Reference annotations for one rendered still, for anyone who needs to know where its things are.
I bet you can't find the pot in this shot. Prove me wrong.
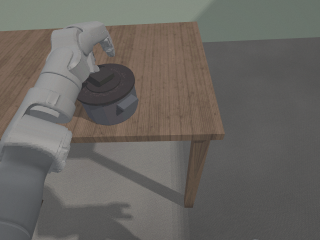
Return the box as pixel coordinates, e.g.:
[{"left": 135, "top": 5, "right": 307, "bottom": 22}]
[{"left": 81, "top": 85, "right": 139, "bottom": 126}]

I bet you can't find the robot left upper arm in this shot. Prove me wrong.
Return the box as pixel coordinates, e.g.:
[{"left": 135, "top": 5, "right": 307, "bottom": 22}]
[{"left": 0, "top": 114, "right": 73, "bottom": 240}]

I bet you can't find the robot left forearm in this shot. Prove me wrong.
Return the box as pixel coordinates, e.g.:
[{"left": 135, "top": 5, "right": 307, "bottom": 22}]
[{"left": 0, "top": 24, "right": 94, "bottom": 162}]

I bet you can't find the lid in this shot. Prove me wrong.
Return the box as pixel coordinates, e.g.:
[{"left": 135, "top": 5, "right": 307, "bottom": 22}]
[{"left": 77, "top": 63, "right": 135, "bottom": 106}]

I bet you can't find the knob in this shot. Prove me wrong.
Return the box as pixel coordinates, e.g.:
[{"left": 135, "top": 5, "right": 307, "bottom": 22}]
[{"left": 89, "top": 67, "right": 115, "bottom": 86}]

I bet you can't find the left robot hand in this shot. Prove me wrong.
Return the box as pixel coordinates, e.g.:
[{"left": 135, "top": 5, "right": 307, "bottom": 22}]
[{"left": 73, "top": 21, "right": 115, "bottom": 74}]

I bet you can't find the table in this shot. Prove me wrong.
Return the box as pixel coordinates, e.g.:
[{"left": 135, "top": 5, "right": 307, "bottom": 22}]
[{"left": 0, "top": 21, "right": 225, "bottom": 208}]

